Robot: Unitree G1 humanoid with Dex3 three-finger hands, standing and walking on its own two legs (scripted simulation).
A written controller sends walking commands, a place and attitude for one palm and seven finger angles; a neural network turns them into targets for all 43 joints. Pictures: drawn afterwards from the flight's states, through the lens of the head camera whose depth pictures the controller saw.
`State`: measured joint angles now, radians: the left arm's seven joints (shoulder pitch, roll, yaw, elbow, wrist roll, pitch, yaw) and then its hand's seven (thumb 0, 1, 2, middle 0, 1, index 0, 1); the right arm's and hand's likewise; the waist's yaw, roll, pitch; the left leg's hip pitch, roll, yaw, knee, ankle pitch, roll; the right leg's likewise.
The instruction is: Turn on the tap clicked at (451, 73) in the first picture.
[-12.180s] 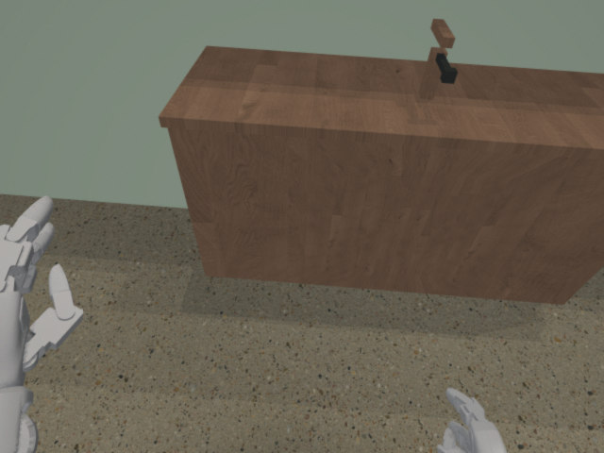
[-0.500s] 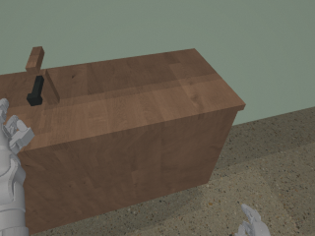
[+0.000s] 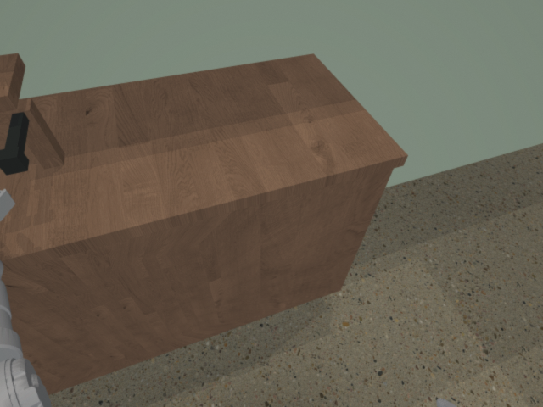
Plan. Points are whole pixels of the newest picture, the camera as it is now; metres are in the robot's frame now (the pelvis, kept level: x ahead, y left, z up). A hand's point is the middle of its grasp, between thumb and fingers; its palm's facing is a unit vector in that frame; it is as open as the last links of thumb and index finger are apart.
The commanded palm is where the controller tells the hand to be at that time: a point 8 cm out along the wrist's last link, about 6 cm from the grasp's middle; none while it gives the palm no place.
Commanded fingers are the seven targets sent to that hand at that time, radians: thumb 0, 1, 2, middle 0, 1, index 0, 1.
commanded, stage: reach beside the lever's end, fingers flat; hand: left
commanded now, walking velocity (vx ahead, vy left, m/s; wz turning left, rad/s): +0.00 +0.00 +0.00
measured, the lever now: (12, 160) +0.42 +0.40 +0.13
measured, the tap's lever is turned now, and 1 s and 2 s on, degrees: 0 1 9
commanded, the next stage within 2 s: push the lever round in 0.52 s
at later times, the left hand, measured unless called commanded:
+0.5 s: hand (11, 191) +0.38 +0.40 +0.11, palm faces +0.59 -0.80 -0.07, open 7.8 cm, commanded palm +0.33 +0.43 +0.12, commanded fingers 0.00 0.90 0.90 -0.15 -0.15 -0.15 -0.15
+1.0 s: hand (20, 191) +0.38 +0.38 +0.11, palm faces +0.59 -0.81 -0.07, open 7.8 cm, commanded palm +0.33 +0.41 +0.12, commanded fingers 0.00 0.90 0.90 -0.15 -0.15 -0.15 -0.15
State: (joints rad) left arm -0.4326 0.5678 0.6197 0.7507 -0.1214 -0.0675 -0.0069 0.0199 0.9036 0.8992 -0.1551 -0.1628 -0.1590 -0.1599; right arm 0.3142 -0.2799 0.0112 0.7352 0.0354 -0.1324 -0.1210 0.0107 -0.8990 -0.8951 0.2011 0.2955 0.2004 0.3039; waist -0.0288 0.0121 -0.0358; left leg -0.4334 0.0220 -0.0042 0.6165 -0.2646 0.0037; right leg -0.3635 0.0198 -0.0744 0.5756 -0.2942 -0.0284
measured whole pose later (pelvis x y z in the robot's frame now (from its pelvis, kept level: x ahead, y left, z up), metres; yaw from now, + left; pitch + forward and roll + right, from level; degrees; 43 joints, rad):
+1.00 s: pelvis +0.01 +0.01 +0.00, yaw +0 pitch +7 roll -2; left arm -0.46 0.54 0.60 0.75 -0.11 -0.08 0.00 0.02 0.91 0.90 -0.15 -0.15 -0.16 -0.15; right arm 0.31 -0.26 0.02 0.69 0.04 -0.08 -0.11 0.01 -0.90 -0.89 0.20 0.30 0.20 0.30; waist -0.02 0.01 -0.06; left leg -0.48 0.02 0.00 0.66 -0.30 0.02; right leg -0.40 0.01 -0.07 0.59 -0.32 -0.01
